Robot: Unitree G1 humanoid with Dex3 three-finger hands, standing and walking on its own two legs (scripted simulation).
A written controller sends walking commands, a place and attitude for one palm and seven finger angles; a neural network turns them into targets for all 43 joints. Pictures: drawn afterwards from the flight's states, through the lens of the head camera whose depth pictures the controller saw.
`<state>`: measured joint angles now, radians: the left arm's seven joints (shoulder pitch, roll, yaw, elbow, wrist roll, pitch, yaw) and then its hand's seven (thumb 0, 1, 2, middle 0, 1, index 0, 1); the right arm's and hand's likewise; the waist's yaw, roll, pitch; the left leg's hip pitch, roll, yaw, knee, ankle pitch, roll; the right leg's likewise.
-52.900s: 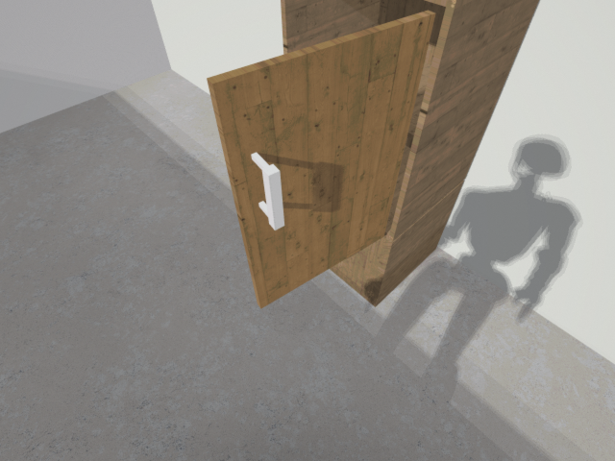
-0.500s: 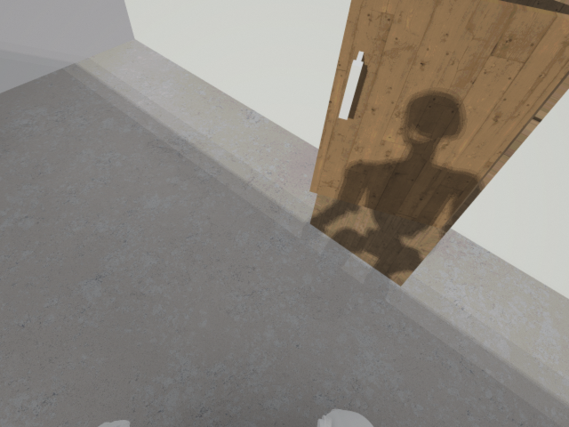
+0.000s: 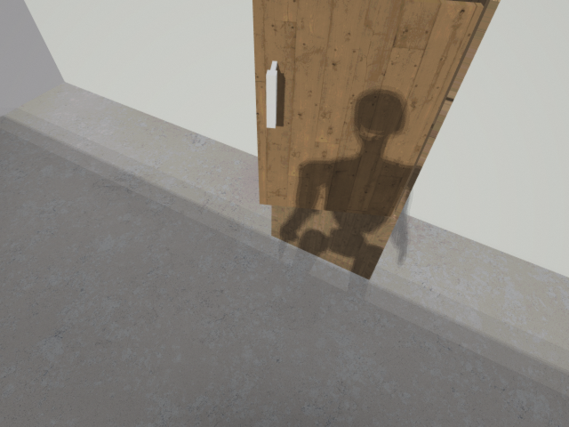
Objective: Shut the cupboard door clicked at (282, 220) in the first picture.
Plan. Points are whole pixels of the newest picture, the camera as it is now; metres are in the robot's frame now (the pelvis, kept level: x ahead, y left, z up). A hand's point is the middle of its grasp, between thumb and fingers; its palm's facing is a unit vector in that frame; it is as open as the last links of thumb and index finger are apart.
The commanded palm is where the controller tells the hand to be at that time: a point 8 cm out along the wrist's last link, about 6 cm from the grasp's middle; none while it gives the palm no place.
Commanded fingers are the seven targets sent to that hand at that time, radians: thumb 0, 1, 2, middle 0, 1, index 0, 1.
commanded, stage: take the last steps up to it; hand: left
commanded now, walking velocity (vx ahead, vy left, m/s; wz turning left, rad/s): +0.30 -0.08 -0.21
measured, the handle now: (272, 95) +0.74 +0.07 +0.06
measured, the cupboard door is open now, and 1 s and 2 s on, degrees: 22 22 22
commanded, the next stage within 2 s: come to a stop and stand still in 0.72 s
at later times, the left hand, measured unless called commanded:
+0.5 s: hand (209, 398) +0.19 +0.13 -0.17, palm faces -0.11 -0.97 -0.21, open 7.4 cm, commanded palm none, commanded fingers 0.00 0.90 0.90 -0.20 -0.30 -0.20 -0.30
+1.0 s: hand (234, 348) +0.28 +0.11 -0.18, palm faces -0.04 -0.98 -0.18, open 7.3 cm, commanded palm none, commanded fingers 0.00 0.90 0.90 -0.20 -0.30 -0.20 -0.30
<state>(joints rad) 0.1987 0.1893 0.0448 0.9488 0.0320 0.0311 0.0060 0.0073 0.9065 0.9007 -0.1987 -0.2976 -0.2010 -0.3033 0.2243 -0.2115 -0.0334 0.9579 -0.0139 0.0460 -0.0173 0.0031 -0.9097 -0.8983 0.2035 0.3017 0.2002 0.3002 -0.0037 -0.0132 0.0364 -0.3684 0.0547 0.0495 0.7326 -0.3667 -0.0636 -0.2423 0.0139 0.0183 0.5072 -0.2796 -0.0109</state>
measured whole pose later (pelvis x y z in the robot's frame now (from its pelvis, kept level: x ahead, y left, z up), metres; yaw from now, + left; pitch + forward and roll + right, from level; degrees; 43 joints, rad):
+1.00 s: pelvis +0.24 -0.07 +0.00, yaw -5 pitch -1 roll +0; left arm 0.22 0.17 0.04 1.07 0.02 0.02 0.02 0.02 0.93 0.90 -0.20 -0.30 -0.20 -0.30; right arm 0.20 -0.16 -0.01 1.03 -0.02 -0.01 -0.05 -0.01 -0.94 -0.90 0.21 0.30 0.20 0.30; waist 0.01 -0.03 0.08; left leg -0.25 0.04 0.12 0.49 -0.23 0.03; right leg -0.33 -0.04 -0.03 0.69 -0.37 0.01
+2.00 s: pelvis +0.23 -0.02 +0.00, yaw -7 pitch +0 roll +1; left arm 0.25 0.16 -0.02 1.03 0.02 0.01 0.03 0.01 0.91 0.90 -0.20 -0.30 -0.20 -0.30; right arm 0.30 -0.22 0.01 1.01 -0.02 0.00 -0.02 0.00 -0.92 -0.90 0.20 0.30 0.20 0.30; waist 0.00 0.03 0.04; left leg -0.16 -0.06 0.15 0.41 -0.25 0.08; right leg -0.27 -0.05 0.00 0.50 -0.23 0.02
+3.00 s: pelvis +0.21 -0.09 -0.05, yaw -5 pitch +9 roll +2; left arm 0.38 0.17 0.17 0.24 -0.25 -0.59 -0.32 0.01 0.91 0.90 -0.36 -0.47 -0.36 -0.48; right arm 0.15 -0.26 -0.06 0.59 0.01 -0.28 0.00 0.01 -0.91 -0.90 0.20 0.30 0.20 0.30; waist 0.00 -0.07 -0.10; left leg -0.63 -0.01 0.00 0.92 -0.45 -0.03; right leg -0.71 0.00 -0.06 0.96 -0.42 -0.08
